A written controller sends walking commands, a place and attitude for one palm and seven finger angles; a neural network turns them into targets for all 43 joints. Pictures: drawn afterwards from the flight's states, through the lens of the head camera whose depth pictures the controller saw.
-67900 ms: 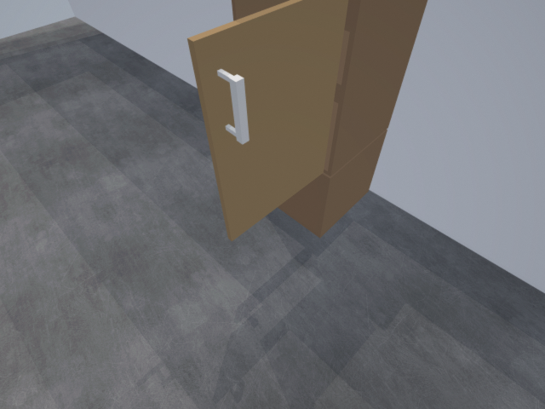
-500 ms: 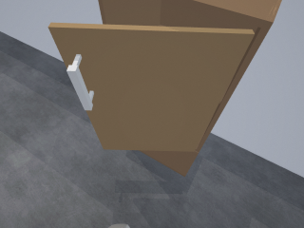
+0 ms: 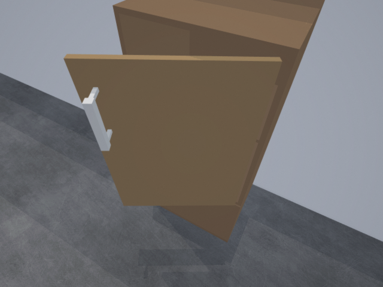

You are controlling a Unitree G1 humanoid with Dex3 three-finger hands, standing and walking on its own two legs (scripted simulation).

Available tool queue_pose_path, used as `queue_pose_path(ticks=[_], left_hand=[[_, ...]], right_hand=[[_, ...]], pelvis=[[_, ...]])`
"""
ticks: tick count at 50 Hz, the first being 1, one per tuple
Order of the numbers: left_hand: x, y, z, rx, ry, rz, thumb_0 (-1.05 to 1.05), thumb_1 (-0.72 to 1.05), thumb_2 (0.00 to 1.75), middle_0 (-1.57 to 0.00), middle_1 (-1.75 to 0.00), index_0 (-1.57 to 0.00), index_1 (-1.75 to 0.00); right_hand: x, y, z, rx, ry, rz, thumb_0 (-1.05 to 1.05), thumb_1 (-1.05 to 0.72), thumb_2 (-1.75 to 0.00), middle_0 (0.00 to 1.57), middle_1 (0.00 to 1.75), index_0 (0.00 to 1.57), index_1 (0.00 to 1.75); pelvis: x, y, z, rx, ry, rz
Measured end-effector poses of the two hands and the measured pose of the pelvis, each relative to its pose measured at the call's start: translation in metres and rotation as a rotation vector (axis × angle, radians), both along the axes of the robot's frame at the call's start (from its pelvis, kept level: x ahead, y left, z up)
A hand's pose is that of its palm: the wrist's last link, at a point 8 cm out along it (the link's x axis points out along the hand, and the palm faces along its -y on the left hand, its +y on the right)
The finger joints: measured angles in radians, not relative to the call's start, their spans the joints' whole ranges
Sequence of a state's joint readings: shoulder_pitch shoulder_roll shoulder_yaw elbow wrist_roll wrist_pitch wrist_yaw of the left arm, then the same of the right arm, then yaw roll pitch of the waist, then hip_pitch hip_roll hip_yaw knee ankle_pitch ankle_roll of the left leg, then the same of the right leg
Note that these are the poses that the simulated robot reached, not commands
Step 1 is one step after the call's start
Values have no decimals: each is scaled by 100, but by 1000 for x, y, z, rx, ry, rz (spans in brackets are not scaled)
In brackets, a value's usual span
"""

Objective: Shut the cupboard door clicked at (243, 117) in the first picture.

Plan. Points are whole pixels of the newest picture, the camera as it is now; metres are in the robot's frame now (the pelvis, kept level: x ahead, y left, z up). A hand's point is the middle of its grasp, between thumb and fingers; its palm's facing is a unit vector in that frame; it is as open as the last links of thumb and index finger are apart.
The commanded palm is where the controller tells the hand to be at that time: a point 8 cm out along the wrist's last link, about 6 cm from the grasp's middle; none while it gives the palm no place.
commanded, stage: come to a stop and stand still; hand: left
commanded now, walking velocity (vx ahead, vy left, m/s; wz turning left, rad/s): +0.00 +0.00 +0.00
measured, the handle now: (100, 120) +0.43 +0.23 +0.12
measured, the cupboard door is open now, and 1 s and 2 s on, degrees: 30 30 30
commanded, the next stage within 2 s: look again from close up in 1.10 s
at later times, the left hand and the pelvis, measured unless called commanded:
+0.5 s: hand out of the picture +0.02 +0.21 -0.16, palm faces -0.02 -0.98 -0.21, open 7.4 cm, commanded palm none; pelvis +0.00 +0.03 +0.01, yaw -1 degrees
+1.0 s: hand out of the picture +0.04 +0.22 -0.17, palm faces -0.01 -0.98 -0.19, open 7.4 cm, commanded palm none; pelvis +0.03 +0.04 +0.01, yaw -1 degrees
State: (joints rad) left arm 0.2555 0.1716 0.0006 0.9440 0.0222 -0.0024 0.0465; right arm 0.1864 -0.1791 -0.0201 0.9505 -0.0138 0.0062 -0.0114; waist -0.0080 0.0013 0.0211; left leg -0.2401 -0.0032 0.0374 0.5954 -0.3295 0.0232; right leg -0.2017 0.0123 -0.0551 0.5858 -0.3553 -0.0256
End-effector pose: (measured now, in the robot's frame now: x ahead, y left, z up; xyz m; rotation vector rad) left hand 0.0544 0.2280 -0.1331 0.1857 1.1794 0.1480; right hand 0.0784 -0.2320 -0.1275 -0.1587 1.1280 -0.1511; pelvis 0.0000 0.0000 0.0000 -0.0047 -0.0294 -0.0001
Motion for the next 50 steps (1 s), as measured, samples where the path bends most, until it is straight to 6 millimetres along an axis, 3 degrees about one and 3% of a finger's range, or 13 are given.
queue_pose_path(ticks=[5,13,20,25,37,50], left_hand=[[-4,7,5,-13,8,-18,0,91,89,-20,-30,-20,-30],[-26,24,7,4,93,-19,0,90,89,-20,-30,-20,-30],[-40,33,5,7,159,-2,0,90,89,-20,-30,-20,-30],[-42,32,1,-7,185,3,0,91,89,-20,-30,-20,-30],[-30,26,-7,-49,196,4,0,91,89,-20,-30,-20,-30],[-17,40,-6,-31,186,12,0,91,89,-20,-30,-20,-30]], right_hand=[[-25,4,5,-15,44,12,1,-91,-90,20,30,20,30],[-68,17,-1,5,173,0,1,-91,-90,20,30,20,30],[-86,27,-3,15,250,-13,1,-91,-90,20,30,20,30],[-81,32,-3,11,254,-17,1,-91,-90,20,30,20,30],[-46,38,0,-15,207,-9,1,-92,-90,20,30,20,30],[-30,43,1,-26,190,-8,1,-92,-90,20,30,20,30]], pelvis=[[-6,7,6,-5,10,-6],[-8,16,11,-1,24,-10],[-1,22,11,1,24,-11],[5,26,11,1,20,-13],[17,35,11,1,24,-17],[25,41,11,1,20,-14]])
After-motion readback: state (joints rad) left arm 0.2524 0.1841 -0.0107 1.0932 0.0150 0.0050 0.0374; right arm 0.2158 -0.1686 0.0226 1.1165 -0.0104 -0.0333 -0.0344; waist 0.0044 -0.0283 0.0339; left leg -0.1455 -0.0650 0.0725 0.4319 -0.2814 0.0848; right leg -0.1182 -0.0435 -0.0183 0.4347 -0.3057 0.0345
